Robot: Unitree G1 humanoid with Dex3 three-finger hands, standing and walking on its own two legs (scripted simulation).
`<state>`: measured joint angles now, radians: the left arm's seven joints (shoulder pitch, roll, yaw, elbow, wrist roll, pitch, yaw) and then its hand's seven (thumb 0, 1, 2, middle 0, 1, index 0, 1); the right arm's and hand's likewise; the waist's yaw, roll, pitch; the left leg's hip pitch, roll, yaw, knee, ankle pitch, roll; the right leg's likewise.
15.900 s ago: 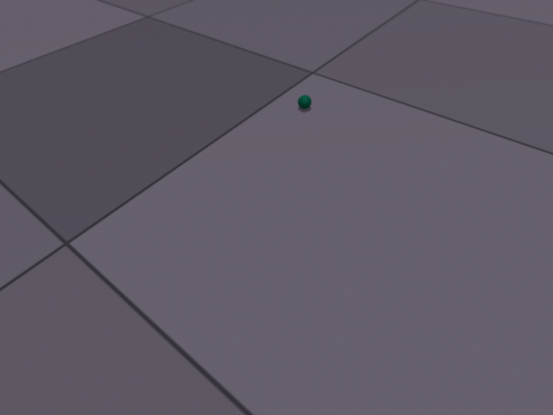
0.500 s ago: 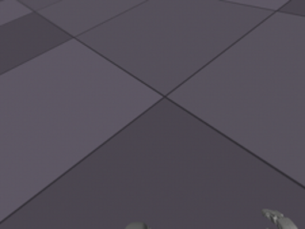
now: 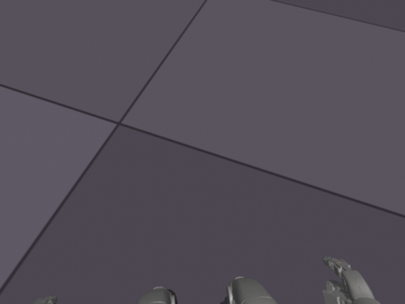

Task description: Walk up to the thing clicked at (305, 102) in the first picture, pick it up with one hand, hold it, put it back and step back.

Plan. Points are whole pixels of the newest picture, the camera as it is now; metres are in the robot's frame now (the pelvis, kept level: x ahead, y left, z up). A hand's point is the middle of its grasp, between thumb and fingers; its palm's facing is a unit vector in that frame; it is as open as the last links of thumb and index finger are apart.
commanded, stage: walk up
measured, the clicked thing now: out of the picture -0.03 -1.51 -0.72
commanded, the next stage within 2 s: none
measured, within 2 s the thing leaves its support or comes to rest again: neither
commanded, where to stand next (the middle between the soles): +0.06 -0.07 m, yaw -102 degrees
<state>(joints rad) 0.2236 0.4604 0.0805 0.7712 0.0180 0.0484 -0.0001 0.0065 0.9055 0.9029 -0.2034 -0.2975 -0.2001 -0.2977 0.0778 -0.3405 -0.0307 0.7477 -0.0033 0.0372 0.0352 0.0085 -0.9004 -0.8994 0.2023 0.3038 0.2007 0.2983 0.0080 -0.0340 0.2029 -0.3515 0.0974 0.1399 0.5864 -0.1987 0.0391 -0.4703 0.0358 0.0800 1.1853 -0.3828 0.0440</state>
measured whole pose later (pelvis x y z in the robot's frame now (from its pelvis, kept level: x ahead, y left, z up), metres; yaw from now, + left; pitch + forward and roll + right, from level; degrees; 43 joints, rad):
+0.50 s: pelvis -0.03 +0.03 +0.00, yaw -31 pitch -1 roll -1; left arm 0.37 0.40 0.07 0.76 0.05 0.08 -0.07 0.01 0.90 0.90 -0.21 -0.30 -0.20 -0.30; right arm 0.22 -0.47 -0.09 0.84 0.00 0.03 0.05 0.01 -0.90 -0.90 0.20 0.30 0.20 0.30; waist 0.03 0.08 0.06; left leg -0.47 0.06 0.06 0.93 -0.39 -0.06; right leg -0.28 0.03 0.10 0.59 -0.30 -0.01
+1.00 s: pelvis +0.01 -0.01 -0.01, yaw -57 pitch +0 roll -1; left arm 0.15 0.43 0.05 0.75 0.03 0.01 -0.04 0.01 0.90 0.90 -0.20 -0.30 -0.20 -0.30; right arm 0.33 -0.44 -0.07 0.76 -0.01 0.01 0.04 0.01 -0.90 -0.90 0.20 0.30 0.20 0.30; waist -0.09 0.05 0.14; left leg -0.21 0.17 0.28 0.75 -0.45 0.00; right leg -0.37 0.01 -0.06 0.61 -0.23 -0.02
